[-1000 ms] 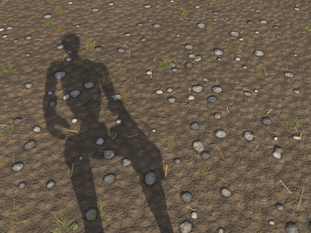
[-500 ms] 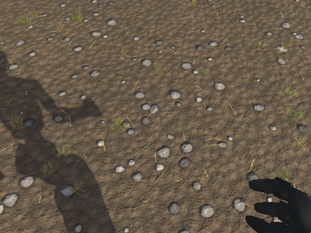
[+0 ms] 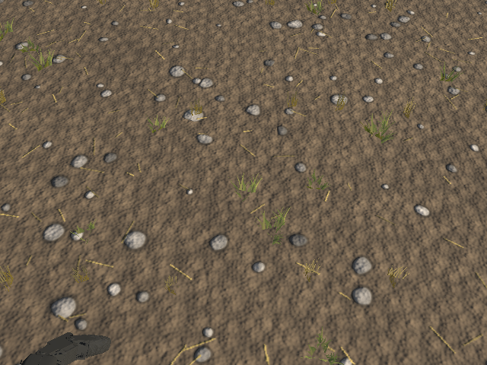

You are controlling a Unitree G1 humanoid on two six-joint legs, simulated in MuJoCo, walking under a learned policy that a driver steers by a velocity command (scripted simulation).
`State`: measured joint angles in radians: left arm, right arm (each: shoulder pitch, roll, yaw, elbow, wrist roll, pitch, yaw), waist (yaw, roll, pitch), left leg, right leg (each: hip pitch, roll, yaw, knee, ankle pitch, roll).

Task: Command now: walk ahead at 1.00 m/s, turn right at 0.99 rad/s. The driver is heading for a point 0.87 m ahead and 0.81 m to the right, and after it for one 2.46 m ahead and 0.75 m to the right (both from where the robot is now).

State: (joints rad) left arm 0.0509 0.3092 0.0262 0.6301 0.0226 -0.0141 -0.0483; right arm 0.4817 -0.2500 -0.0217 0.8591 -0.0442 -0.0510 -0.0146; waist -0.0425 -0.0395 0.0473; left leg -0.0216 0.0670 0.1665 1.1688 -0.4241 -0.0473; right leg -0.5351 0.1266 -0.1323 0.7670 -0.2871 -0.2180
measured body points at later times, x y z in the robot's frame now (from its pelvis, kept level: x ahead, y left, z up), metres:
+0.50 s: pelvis +0.45 +0.03 +0.04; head +0.47 +0.03 +0.49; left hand +0.72 +0.24 -0.05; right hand +0.40 -0.27 -0.06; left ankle +0.51 +0.16 -0.69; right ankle +0.33 -0.02 -0.58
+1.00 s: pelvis +0.80 -0.24 +0.04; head +0.82 -0.25 +0.48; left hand +1.04 -0.08 -0.09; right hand +0.71 -0.52 -0.05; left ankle +0.98 -0.17 -0.61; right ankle +0.76 -0.20 -0.69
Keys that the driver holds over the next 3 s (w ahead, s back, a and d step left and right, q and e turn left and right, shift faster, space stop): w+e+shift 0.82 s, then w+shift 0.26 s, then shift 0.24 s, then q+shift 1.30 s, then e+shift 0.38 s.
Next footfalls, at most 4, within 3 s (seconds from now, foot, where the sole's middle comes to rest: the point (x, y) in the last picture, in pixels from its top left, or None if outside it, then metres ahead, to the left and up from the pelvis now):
0.34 left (184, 329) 0.55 0.15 -0.73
0.80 right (314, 247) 0.79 -0.23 -0.73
1.22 left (378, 150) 1.18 -0.52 -0.73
1.62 right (444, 174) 1.07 -0.72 -0.73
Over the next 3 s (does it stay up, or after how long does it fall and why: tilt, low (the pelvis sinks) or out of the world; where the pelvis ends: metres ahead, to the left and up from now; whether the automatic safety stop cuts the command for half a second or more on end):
stays up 1.06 -0.55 0.05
